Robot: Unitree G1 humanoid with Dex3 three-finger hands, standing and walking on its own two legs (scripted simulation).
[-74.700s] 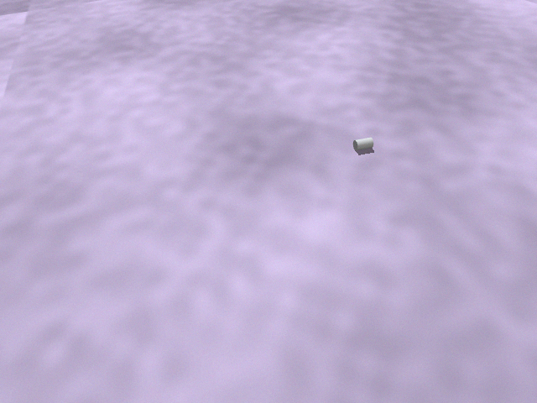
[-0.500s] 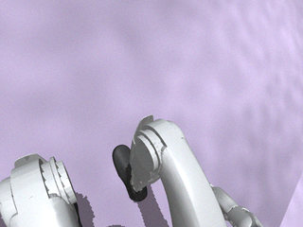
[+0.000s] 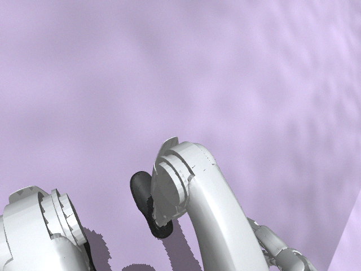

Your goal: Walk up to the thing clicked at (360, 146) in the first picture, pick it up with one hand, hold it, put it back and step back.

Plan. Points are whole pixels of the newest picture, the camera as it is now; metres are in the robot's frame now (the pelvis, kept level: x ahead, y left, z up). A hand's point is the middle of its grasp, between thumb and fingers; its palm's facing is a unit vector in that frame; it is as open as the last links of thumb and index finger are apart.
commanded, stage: rest palm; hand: left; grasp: from above
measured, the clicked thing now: out of the picture +0.47 +0.47 -0.29
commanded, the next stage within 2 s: none
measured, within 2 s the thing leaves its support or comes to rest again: neither
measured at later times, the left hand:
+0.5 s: hand out of the picture +0.45 +0.43 -0.22, palm faces -0.43 -0.17 -0.88, open 13.9 cm
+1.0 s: hand out of the picture +0.45 +0.43 -0.22, palm faces -0.43 -0.16 -0.89, open 14.0 cm
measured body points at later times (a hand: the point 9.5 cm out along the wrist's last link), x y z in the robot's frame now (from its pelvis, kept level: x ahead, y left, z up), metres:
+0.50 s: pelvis +0.00 +0.00 +0.00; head +0.28 +0.16 +0.31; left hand +0.47 +0.44 -0.17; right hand +0.09 -0.26 -0.05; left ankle +0.07 +0.11 -0.29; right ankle +0.14 -0.10 -0.29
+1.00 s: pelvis +0.00 +0.00 +0.00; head +0.28 +0.15 +0.31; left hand +0.47 +0.43 -0.17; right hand +0.08 -0.26 -0.05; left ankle +0.07 +0.11 -0.29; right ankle +0.14 -0.10 -0.29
